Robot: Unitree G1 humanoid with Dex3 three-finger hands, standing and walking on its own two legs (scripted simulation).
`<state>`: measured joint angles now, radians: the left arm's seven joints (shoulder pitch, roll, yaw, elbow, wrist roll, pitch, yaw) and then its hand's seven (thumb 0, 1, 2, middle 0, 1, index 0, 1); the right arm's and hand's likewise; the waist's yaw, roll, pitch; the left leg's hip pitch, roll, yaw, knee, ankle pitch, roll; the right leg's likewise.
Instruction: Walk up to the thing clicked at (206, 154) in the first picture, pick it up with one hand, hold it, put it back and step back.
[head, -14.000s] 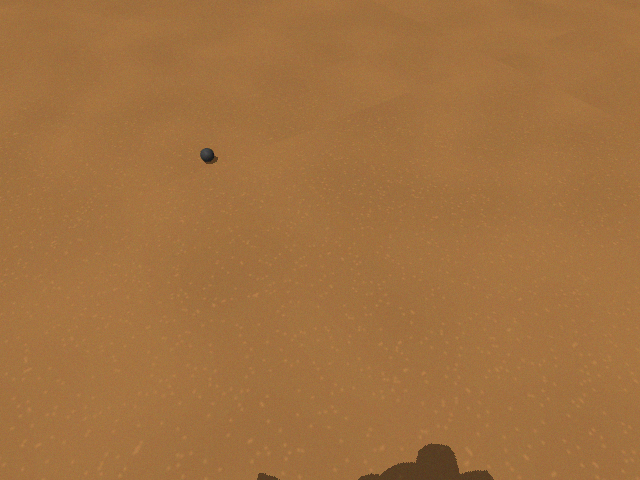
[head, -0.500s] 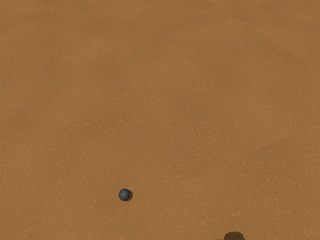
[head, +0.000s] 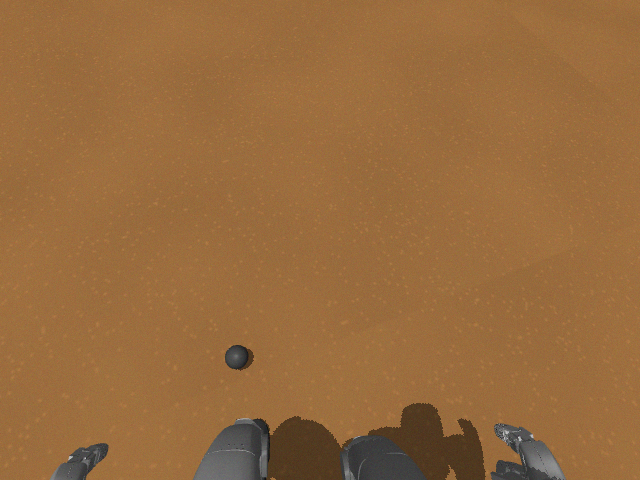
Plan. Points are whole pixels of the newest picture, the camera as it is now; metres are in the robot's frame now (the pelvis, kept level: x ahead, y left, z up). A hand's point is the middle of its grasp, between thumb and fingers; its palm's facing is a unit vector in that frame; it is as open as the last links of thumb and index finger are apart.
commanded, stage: walk up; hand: left
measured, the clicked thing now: (236, 356) +0.44 +0.18 -0.72
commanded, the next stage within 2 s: stand in 0.42 s
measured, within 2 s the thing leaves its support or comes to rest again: neither
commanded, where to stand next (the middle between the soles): +0.06 -0.03 m, yaw -2 degrees
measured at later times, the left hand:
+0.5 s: hand out of the picture +0.02 +0.27 -0.14, palm faces +0.00 -0.92 -0.38, open 7.4 cm
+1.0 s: hand out of the picture +0.06 +0.23 -0.13, palm faces -0.07 -0.94 -0.34, open 7.4 cm
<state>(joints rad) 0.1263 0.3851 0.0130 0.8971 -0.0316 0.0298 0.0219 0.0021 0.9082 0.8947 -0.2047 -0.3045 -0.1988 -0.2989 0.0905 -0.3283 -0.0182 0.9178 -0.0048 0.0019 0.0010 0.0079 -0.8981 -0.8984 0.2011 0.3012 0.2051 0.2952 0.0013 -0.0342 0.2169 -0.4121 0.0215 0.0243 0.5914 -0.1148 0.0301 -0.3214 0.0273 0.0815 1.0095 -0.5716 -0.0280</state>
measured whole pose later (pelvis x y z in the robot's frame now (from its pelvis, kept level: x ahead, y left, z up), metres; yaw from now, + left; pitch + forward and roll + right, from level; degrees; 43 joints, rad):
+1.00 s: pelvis -0.04 -0.01 +0.03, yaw -2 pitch -3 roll +0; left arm 0.10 0.35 0.00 1.11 0.01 -0.02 -0.01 0.00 0.91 0.89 -0.21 -0.30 -0.20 -0.30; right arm 0.09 -0.35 -0.02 1.13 -0.01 -0.01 0.02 0.01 -0.90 -0.90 0.20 0.30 0.20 0.29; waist -0.01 0.00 0.07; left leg -0.15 0.01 -0.02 0.36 -0.16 -0.02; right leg -0.14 -0.01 0.02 0.36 -0.17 0.02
